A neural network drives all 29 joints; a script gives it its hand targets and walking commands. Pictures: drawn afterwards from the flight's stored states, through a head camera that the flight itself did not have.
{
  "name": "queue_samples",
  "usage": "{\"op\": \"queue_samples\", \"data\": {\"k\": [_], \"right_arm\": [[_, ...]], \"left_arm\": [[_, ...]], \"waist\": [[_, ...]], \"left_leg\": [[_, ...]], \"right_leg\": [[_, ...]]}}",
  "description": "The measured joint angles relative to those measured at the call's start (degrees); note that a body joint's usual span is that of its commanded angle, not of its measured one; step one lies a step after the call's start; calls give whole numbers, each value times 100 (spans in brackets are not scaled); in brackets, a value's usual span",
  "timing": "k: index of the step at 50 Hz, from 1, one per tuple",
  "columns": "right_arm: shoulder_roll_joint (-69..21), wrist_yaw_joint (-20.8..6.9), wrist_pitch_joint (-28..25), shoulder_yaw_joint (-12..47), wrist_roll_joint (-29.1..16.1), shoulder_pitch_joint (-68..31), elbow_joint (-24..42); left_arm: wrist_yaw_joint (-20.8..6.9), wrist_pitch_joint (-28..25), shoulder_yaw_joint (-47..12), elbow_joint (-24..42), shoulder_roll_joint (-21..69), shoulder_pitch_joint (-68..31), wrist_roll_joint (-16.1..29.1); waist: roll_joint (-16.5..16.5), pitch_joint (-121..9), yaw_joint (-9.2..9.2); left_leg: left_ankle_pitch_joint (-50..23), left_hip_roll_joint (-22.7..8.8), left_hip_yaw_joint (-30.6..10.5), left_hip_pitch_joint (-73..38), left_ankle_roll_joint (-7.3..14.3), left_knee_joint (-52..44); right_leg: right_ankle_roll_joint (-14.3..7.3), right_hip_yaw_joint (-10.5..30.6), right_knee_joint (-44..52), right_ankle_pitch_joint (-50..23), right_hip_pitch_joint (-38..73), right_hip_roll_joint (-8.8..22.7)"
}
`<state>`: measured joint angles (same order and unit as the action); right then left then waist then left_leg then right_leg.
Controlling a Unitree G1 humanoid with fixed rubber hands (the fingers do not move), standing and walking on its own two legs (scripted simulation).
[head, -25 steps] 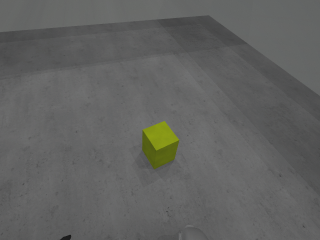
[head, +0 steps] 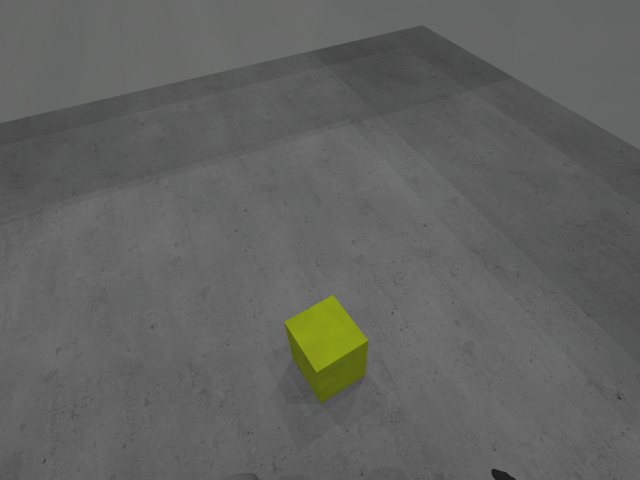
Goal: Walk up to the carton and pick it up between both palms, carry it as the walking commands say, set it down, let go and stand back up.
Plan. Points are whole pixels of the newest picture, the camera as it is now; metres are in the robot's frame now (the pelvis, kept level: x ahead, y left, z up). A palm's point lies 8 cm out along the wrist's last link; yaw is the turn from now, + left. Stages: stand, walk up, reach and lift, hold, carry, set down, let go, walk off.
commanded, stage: walk up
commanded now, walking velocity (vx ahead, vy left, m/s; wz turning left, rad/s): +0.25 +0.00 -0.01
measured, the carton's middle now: (326, 349) +0.60 +0.01 -0.66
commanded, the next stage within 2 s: none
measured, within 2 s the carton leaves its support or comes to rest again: neither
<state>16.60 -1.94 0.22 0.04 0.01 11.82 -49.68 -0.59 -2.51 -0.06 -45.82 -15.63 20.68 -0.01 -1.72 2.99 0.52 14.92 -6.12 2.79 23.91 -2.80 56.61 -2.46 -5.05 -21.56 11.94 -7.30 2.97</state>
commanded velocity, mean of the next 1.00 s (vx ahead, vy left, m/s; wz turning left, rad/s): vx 0.11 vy -0.06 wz -0.03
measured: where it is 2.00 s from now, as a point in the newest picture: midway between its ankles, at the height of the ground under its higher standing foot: outside the picture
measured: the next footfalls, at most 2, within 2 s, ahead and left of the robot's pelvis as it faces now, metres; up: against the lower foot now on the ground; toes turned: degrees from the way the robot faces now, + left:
left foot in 0.18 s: +0.17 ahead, +0.16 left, +0.00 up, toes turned +10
right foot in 0.66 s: +0.21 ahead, -0.14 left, +0.00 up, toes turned -6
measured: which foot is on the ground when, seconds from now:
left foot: up 0.00-0.16, down 0.18-0.66, up 0.68-0.96, down 0.98-1.00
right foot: down 0.00-0.18, up 0.20-0.64, down 0.66-1.00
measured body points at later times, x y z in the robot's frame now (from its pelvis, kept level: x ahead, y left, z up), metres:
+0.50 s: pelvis +0.10 +0.03 -0.01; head +0.10 +0.07 +0.44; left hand +0.17 +0.28 -0.16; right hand +0.12 -0.25 -0.11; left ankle +0.13 +0.15 -0.75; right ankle +0.11 -0.14 -0.67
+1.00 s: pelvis +0.09 -0.02 -0.02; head +0.09 -0.02 +0.43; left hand +0.20 +0.23 -0.14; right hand +0.11 -0.29 -0.16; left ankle +0.08 +0.11 -0.75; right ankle +0.17 -0.13 -0.75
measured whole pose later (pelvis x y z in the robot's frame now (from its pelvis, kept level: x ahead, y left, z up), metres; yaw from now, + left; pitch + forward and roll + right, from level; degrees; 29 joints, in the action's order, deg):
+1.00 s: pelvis +0.09 -0.02 -0.02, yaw -1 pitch +1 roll -1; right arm 16.0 -0.4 2.6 0.1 0.0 19.8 -49.9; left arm 0.5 2.1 -0.1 -45.8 -13.8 12.2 0.0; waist -1.7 -0.4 -0.7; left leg 18.2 -3.8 2.1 14.1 -1.9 30.1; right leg -1.0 -5.0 -23.6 4.1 -20.3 0.4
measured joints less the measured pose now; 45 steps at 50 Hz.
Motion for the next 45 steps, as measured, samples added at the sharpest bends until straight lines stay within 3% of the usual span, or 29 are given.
{"op": "queue_samples", "data": {"k": [6, 8, 10, 13, 16, 20, 25, 30, 33, 36, 41, 45], "right_arm": [[2, 0, 24, 0, 0, -81, 0], [2, 0, -10, 1, 0, -70, 2], [-20, 7, -90, 0, 0, -57, -6], [-45, 46, -137, -2, 0, 164, 18], [-45, 122, -135, 0, 0, 538, -10], [-47, 125, -135, 1, 0, 921, -29], [-49, 145, -135, 1, 0, 1096, -25], [-51, 158, -127, 2, 0, 757, 83], [-48, 159, -72, 1, 0, 678, 148], [-48, 160, 176, 2, 1, 587, 144], [-46, 160, 266, 1, 0, 580, 141], [-44, 159, 279, 1, 0, 701, 59]], "left_arm": [[13, 3, 0, 1, 1, 31, 0], [11, 25, -1, 0, 2, 31, 0], [12, 54, 0, -6, 1, 25, 0], [-22, 199, 2, -12, 3, -43, 0], [-129, 285, 1, -4, -6, -227, 0], [-204, 339, 1, -3, -9, -353, 0], [-222, 478, 1, -1, -11, -432, 0], [-196, 500, 1, 4, -13, -531, 0], [-104, 462, 1, 0, 2, -582, 0], [-51, 460, 1, 0, 180, -595, 0], [70, 460, 2, 1, 189, -663, 0], [106, 460, 2, 2, 190, -824, 0]], "waist": [[9, -109, -2], [37, -125, -5], [109, -70, -2], [232, -152, -23], [341, -219, -19], [427, -297, -94], [456, -398, -94], [410, -271, -103], [376, -140, -114], [81, -77, -108], [2, -184, -115], [-5, -330, -121]], "left_leg": [[203, 9, 175, -23, 0, -1559], [-59, 30, 308, -148, 0, -2350], [-652, 50, 345, -235, 199, -2554], [-406, 40, 407, -323, 418, -2442], [-397, 20, 402, -536, 421, -2717], [-429, 16, 362, -746, 393, -2947], [-430, -7, 435, -851, 303, -3110], [-416, -73, 724, -847, 152, -3080], [-151, -59, 783, -837, 49, -2613], [772, 26, 359, -772, 49, -1883], [798, 177, 100, -763, 48, -1038], [861, 182, -21, -755, 48, -1132]], "right_leg": [[100, -168, -56, 304, 81, -168], [166, -251, -253, 493, 37, -199], [197, -278, -874, 815, -127, -160], [198, 46, -2696, 1525, -890, -222], [199, 191, -3891, 1324, -1573, -150], [199, 310, -4167, 772, -2014, 35], [199, 409, -3844, 390, -2262, 120], [199, 390, -2024, 438, -1982, 97], [202, 361, -811, -278, -1373, 125], [206, 308, -931, -322, -1227, 41], [206, 292, -447, -492, -992, -9], [160, 162, -228, -669, -1106, -118]]}}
